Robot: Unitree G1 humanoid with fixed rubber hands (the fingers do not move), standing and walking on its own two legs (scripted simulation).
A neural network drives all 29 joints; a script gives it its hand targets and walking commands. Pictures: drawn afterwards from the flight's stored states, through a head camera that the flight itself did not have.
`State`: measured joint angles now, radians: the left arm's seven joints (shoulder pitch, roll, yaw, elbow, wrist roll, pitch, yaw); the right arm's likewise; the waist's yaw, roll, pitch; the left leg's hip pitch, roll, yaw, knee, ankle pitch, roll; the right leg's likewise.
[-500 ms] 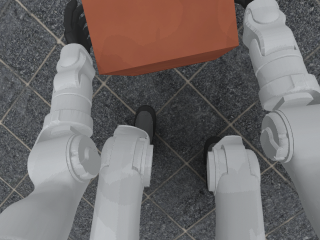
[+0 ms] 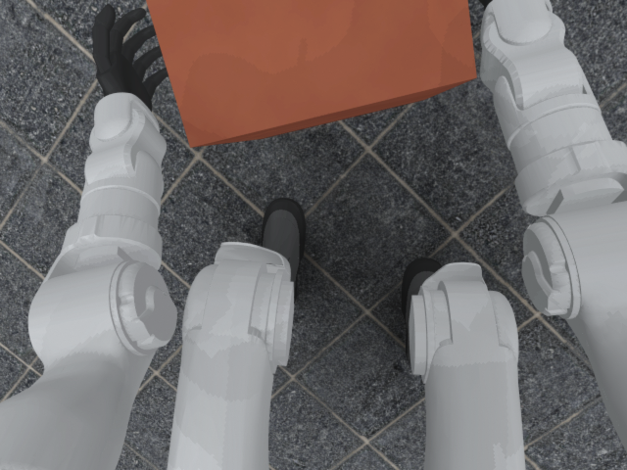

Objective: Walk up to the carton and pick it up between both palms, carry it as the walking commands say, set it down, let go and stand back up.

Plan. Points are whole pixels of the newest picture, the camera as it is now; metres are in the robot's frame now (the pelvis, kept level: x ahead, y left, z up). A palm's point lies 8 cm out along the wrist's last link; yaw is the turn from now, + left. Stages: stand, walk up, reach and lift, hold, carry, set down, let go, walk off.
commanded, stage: set down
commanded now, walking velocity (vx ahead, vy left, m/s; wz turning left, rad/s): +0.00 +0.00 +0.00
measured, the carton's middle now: (319, 48) +0.51 +0.08 -0.28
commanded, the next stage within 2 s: let go in 1.52 s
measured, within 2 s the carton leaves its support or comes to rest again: neither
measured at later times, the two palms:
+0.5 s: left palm (62, 89) +0.45 +0.31 -0.15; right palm out of the picture +0.57 -0.10 -0.15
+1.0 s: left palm out of the picture +0.44 +0.33 +0.00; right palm out of the picture +0.58 -0.11 +0.00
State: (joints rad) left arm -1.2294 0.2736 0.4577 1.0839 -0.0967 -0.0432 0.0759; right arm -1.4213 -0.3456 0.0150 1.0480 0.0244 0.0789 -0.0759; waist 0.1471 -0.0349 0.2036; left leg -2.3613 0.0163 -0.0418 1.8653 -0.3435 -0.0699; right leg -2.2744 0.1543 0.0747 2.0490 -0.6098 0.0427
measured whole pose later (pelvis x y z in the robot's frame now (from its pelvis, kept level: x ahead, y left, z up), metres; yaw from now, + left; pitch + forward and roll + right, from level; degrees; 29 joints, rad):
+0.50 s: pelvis -0.01 +0.00 +0.00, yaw +0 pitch +40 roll +2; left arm -1.13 0.31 0.44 0.79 -0.15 0.07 0.07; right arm -1.42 -0.44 0.02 0.89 0.10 0.17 -0.05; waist 0.16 -0.03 0.31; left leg -2.24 0.01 -0.04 1.88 -0.34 -0.07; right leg -2.15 0.15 0.07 2.07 -0.61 0.04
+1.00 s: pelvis +0.00 +0.01 +0.07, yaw -1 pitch +29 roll +0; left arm -0.95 0.29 0.37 0.56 -0.17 0.29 0.10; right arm -1.29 -0.48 0.01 0.88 0.10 0.32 0.02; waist 0.18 -0.03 0.26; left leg -1.87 0.00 -0.04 1.78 -0.42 -0.04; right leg -1.74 0.12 0.07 1.91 -0.68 0.04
